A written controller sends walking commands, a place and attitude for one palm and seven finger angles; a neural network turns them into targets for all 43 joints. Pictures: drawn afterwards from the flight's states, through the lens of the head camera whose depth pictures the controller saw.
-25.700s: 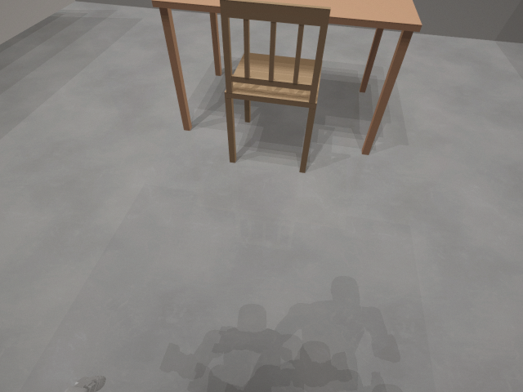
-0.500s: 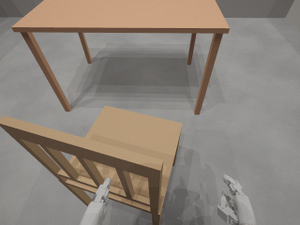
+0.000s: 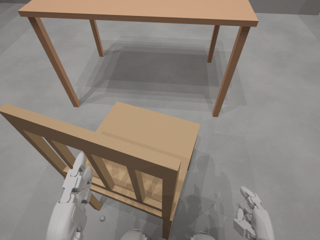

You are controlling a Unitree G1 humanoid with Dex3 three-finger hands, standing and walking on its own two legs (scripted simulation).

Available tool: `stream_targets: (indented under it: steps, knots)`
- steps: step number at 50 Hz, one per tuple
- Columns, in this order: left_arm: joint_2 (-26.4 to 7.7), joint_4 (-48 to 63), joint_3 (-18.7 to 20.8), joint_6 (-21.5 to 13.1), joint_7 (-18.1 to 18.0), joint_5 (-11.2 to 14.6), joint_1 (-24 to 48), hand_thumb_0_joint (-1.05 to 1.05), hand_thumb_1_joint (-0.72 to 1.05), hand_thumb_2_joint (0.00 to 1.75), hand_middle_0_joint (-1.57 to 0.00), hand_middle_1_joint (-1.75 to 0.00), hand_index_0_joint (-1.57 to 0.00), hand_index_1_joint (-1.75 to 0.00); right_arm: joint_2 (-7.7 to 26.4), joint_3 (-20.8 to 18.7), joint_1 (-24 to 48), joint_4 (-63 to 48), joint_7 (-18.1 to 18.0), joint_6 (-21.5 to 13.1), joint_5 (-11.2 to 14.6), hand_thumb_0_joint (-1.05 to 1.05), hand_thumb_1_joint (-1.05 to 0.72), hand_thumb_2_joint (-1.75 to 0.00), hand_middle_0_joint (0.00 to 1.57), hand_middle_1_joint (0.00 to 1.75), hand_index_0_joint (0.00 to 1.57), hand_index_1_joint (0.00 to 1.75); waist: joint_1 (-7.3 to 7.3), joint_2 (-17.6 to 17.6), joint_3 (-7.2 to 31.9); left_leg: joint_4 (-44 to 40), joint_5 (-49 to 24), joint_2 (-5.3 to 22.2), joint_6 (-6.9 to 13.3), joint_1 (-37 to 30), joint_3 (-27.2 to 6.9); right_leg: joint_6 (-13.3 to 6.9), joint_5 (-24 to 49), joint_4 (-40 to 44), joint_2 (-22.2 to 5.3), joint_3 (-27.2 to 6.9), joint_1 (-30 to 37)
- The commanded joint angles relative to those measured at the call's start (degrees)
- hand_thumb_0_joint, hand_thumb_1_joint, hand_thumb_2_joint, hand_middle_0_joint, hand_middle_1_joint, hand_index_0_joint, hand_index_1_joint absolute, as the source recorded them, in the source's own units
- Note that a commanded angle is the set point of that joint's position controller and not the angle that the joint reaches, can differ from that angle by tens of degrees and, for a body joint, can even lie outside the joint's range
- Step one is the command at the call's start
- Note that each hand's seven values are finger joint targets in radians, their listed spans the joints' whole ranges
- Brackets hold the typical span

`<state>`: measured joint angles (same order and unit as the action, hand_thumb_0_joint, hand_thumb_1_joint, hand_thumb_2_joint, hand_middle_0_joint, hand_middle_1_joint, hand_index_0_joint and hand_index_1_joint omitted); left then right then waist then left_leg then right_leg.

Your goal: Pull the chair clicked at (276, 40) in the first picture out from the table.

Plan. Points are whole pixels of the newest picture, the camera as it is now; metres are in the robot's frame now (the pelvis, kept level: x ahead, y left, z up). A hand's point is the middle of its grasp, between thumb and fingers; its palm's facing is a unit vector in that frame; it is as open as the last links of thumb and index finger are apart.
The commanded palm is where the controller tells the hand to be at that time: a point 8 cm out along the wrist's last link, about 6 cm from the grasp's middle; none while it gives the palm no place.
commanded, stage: draw the hand back to the body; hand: left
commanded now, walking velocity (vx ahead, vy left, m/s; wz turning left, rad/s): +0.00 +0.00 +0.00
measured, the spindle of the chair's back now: (101, 170) +0.30 +0.19 -0.03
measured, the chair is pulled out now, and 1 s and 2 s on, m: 0.57 0.57 0.57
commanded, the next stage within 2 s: step back with the hand held close in 1.30 s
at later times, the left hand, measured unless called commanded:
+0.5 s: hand (42, 198) +0.17 +0.21 +0.15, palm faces +0.26 -0.89 -0.38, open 15.2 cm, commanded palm +0.13 +0.25 +0.19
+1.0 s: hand out of the picture +0.23 +0.27 +0.25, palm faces +0.48 -0.76 -0.43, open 8.5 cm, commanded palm +0.17 +0.30 +0.26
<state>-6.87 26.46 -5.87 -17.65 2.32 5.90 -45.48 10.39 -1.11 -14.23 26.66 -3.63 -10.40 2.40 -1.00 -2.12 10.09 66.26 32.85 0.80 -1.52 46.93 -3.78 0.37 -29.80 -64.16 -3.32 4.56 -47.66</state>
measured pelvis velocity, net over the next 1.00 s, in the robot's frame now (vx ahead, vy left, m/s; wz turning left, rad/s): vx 0.03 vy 0.00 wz -0.01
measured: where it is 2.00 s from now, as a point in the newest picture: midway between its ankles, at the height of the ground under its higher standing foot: outside the picture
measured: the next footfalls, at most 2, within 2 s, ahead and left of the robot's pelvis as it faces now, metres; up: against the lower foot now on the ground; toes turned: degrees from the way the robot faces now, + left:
none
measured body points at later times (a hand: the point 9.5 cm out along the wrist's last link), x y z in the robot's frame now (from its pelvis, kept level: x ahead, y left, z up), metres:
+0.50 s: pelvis +0.01 +0.00 +0.06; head +0.00 -0.02 +0.51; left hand +0.15 +0.25 +0.17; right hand +0.21 -0.21 -0.01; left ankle +0.00 +0.13 -0.65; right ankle +0.02 -0.13 -0.65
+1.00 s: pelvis +0.03 +0.00 +0.09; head +0.02 -0.03 +0.53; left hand +0.20 +0.30 +0.28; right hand +0.22 -0.21 +0.00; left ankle +0.00 +0.13 -0.65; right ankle +0.02 -0.13 -0.65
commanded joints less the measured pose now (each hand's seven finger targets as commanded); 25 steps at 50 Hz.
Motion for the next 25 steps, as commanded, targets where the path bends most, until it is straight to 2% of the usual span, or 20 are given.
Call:
stream_targets:
  steps: [1, 3, 5, 6, 9, 10, 11, 12, 13, 14, 15, 18, 20, 21, 23, 25]
  knots:
    - [-6.5, 11.0, 5.3, -3.2, 3.4, 2.3, -6.8, 0.00, -0.55, 0.20, 0.00, 0.00, 0.00, 0.00, 5.9, -2.9, 6.1, -11.3, -0.1, -1.4, 1.3, 0.00, -0.90, -0.90, 0.20, 0.30, 0.20, 0.30, -0.09, 0.7, 6.7, -12.0, -13.2, -1.7, 2.4, -4.5, 2.8, -1.2, 8.3, 11.9, 1.9, -0.8, 11.4]
    - [-7.1, 13.9, 7.1, -0.8, 3.5, 4.3, -4.4, 0.00, -0.55, 0.20, 0.00, 0.00, 0.00, 0.00, 5.6, -2.5, 6.4, -11.8, -1.0, -0.9, 1.8, 0.00, -0.90, -0.90, 0.20, 0.30, 0.20, 0.30, 0.26, 1.9, 6.4, -13.1, -12.7, -1.6, 2.8, -5.7, 2.5, -0.8, 7.7, 13.7, 1.8, -0.7, 12.9]
    - [-8.6, 14.7, 10.4, 0.7, 2.8, 5.9, -3.5, 0.00, -0.55, 0.20, 0.00, 0.00, 0.00, 0.00, 5.2, -2.3, 6.4, -11.1, -2.0, -1.0, 2.0, 0.00, -0.90, -0.90, 0.20, 0.30, 0.20, 0.30, 0.04, 3.2, 6.1, -13.8, -13.9, -1.5, 2.8, -6.7, 2.0, -0.8, 8.7, 15.2, 1.9, -0.6, 14.8]
    - [-8.0, 15.8, 10.3, 0.7, 2.6, 6.4, -2.9, 0.00, -0.55, 0.20, 0.00, 0.00, 0.00, 0.00, 5.2, -2.1, 6.2, -10.7, -2.3, -1.4, 2.0, 0.00, -0.90, -0.90, 0.20, 0.30, 0.20, 0.30, 0.24, 2.4, 5.6, -14.3, -14.9, -1.4, 2.8, -7.8, 1.9, -0.8, 10.2, 15.4, 1.9, -0.2, 15.0]
    - [-8.0, 15.6, 10.9, 0.3, 2.8, 7.6, -0.8, 0.00, -0.44, 0.25, -0.01, -0.02, -0.01, -0.02, 5.2, -1.7, 5.6, -9.1, -2.7, -3.0, 2.1, 0.00, -0.90, -0.90, 0.20, 0.30, 0.20, 0.30, 0.84, 2.9, 4.0, -15.7, -16.0, -1.2, 2.7, -9.7, 1.6, -0.5, 11.3, 17.0, 2.0, 0.5, 15.5]
    - [-9.4, 14.9, 12.1, 0.4, 3.2, 7.5, 0.2, 0.00, -0.41, 0.27, -0.02, -0.03, -0.02, -0.03, 5.5, -1.7, 5.7, -8.5, -2.9, -3.6, 2.1, 0.00, -0.90, -0.90, 0.20, 0.30, 0.20, 0.30, 0.92, 3.0, 3.7, -16.1, -16.6, -1.0, 2.9, -10.5, 1.4, -0.6, 11.8, 17.8, 1.9, 0.2, 16.1]
    - [-9.2, 14.5, 12.0, 0.5, 3.8, 7.8, 0.5, 0.00, -0.37, 0.29, -0.02, -0.04, -0.02, -0.04, 5.6, -1.5, 5.6, -8.1, -3.0, -4.2, 2.1, 0.00, -0.90, -0.90, 0.20, 0.30, 0.20, 0.30, 1.06, 2.3, 3.2, -16.6, -16.6, -1.0, 2.8, -11.5, 1.5, -0.5, 12.1, 18.5, 1.8, 0.1, 16.4]
    - [-20.5, 12.0, 16.7, 7.4, -3.7, -1.8, -3.5, 0.00, -0.33, 0.31, -0.03, -0.05, -0.03, -0.05, 5.3, -1.2, 5.4, -8.2, -4.4, -2.2, 0.7, 0.00, -0.90, -0.90, 0.20, 0.30, 0.20, 0.30, -3.19, 0.2, 5.2, -20.3, -17.9, 1.2, 2.1, -14.2, 1.8, -2.2, 13.1, 21.4, -0.2, -2.6, 22.5]
    - [-13.3, 15.8, 11.9, 10.2, -6.0, -2.5, -3.1, 0.00, -0.30, 0.32, -0.04, -0.05, -0.04, -0.05, 4.4, 0.0, 5.2, -9.5, -4.7, -1.8, 0.5, 0.00, -0.90, -0.90, 0.20, 0.30, 0.20, 0.30, -1.05, -0.2, 1.8, -21.7, -18.3, 0.7, 2.2, -15.9, 2.1, -1.8, 14.3, 22.9, -0.7, -1.2, 22.4]
    - [-12.6, 14.4, 11.4, 12.2, -7.7, -3.4, -1.8, 0.00, -0.26, 0.34, -0.04, -0.06, -0.04, -0.06, 4.5, 0.1, 5.4, -8.3, -4.9, -1.2, 0.4, 0.00, -0.90, -0.90, 0.20, 0.30, 0.20, 0.30, -0.91, -1.1, -0.3, -22.4, -18.7, 1.0, 2.2, -17.4, 2.2, -1.8, 14.6, 23.9, -0.7, -0.8, 22.9]
    - [-13.9, 14.1, 12.5, 13.6, -8.9, -3.9, -0.3, 0.00, -0.22, 0.36, -0.04, -0.07, -0.04, -0.07, 4.7, 0.2, 6.1, -7.7, -5.2, -0.9, 0.3, 0.00, -0.90, -0.90, 0.20, 0.30, 0.20, 0.30, -1.01, 0.9, -1.2, -23.3, -19.4, 1.1, 2.4, -18.4, 2.0, -1.8, 15.2, 25.6, -0.6, -0.5, 24.0]
    - [-15.2, 14.3, 13.9, 14.7, -11.0, -4.4, 3.1, 0.00, -0.12, 0.41, -0.06, -0.09, -0.06, -0.09, 5.0, 1.1, 7.5, -6.4, -5.6, -0.8, -0.2, 0.00, -0.90, -0.90, 0.20, 0.30, 0.20, 0.30, -1.15, 1.2, -4.1, -27.2, -18.5, 1.1, 2.4, -22.7, 1.7, -1.6, 14.3, 29.1, -0.7, 0.1, 26.4]
    - [-16.8, 14.1, 15.5, 15.0, -11.9, -4.7, 5.9, 0.00, -0.04, 0.44, -0.07, -0.10, -0.07, -0.10, 5.5, 1.4, 8.4, -5.4, -5.8, -1.3, -0.2, 0.00, -0.90, -0.90, 0.20, 0.30, 0.20, 0.30, -1.28, -0.9, -6.3, -29.7, -18.1, 1.1, 2.3, -24.8, 1.5, -1.8, 13.5, 32.0, -0.7, -0.1, 27.8]
    - [-16.2, 14.1, 15.2, 14.8, -12.0, -4.7, 6.6, 0.00, -0.01, 0.46, -0.07, -0.11, -0.07, -0.11, 5.5, 1.7, 8.4, -5.0, -5.7, -1.6, -0.4, 0.00, -0.90, -0.90, 0.20, 0.30, 0.20, 0.30, -1.14, -1.4, -6.6, -31.2, -17.9, 1.1, 2.2, -26.5, 1.4, -1.8, 13.3, 32.6, -0.7, 0.1, 28.5]
    - [-16.7, 13.6, 16.3, 14.6, -12.3, -4.6, 8.5, 0.00, 0.07, 0.50, -0.08, -0.13, -0.08, -0.13, 5.7, 1.8, 8.9, -4.3, -5.5, -2.0, -0.5, 0.00, -0.90, -0.90, 0.20, 0.30, 0.20, 0.30, -1.19, -0.8, -7.5, -33.4, -17.8, 1.0, 2.2, -28.6, 1.3, -1.7, 13.5, 34.4, -0.6, 0.1, 29.9]
    - [-18.1, 12.9, 18.6, 14.5, -12.6, -4.7, 9.8, 0.00, 0.14, 0.53, -0.10, -0.14, -0.10, -0.14, 6.1, 1.7, 9.5, -3.3, -5.3, -2.4, -0.6, 0.00, -0.90, -0.90, 0.20, 0.30, 0.20, 0.30, -1.63, -2.0, -7.8, -35.5, -19.1, 1.0, 2.0, -29.9, 1.2, -1.9, 14.9, 35.9, -0.5, 0.1, 32.2]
